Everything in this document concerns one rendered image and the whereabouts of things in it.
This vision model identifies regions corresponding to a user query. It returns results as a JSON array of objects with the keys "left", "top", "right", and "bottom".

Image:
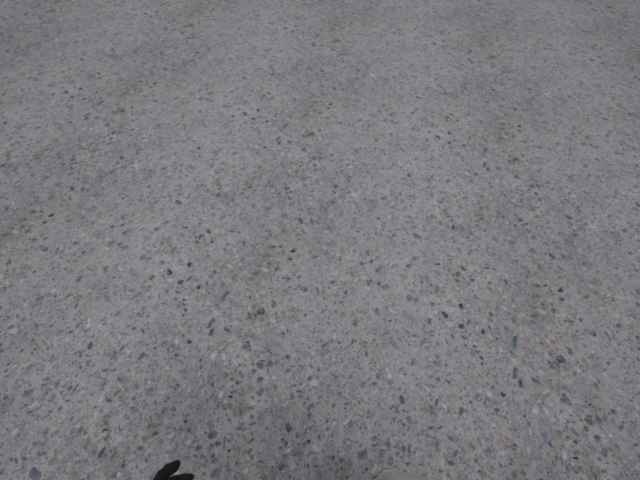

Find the robot left hand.
[{"left": 153, "top": 460, "right": 194, "bottom": 480}]

